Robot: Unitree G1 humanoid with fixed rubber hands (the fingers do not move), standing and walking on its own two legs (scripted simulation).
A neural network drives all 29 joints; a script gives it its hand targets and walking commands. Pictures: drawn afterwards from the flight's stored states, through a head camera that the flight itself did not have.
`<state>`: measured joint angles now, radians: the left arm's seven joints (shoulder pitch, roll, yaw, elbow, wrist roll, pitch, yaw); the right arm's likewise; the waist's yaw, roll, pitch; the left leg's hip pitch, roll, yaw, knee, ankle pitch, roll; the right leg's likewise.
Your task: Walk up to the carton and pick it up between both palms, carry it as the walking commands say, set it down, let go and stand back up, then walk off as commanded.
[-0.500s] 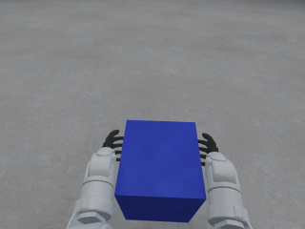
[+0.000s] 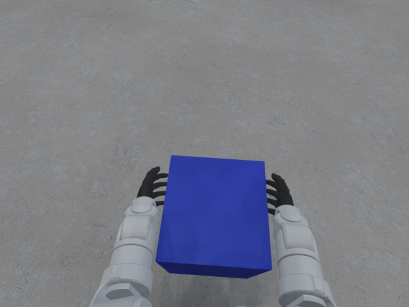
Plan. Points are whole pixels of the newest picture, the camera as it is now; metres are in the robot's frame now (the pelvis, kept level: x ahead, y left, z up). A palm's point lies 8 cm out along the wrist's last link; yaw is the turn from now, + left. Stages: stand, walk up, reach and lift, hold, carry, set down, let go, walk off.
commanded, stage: set down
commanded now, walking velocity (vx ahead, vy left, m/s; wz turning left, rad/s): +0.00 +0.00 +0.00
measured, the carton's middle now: (212, 222) +0.30 -0.01 -0.10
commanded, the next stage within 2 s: none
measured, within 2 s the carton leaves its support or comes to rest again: neither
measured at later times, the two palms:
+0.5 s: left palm (153, 209) +0.34 +0.13 -0.11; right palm (269, 215) +0.33 -0.16 -0.12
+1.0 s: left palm (159, 210) +0.37 +0.14 -0.20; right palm (260, 215) +0.37 -0.15 -0.20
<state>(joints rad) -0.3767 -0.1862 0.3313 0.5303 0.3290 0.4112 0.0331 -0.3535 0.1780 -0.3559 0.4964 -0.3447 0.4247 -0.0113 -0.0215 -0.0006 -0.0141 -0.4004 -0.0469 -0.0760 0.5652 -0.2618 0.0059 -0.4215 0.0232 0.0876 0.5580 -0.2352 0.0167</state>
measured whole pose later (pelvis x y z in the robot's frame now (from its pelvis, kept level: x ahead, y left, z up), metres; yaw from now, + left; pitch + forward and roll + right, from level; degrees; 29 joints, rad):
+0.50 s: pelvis -0.04 -0.01 -0.06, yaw +1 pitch +26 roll +0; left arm -0.58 -0.16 0.44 0.53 0.31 0.26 0.00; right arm -0.55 0.20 -0.44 0.49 -0.31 0.27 -0.03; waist -0.01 0.01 -0.08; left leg -1.06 -0.06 -0.10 0.93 -0.32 -0.02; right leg -1.07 0.06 0.08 0.92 -0.29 0.01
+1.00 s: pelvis -0.04 +0.00 -0.13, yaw +1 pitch +39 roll +0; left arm -0.69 -0.13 0.42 0.58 0.24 0.26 0.05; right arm -0.67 0.13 -0.44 0.55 -0.25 0.26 -0.05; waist -0.02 0.01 -0.24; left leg -1.50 -0.10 -0.10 1.27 -0.44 -0.02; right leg -1.51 0.07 0.09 1.24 -0.41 0.04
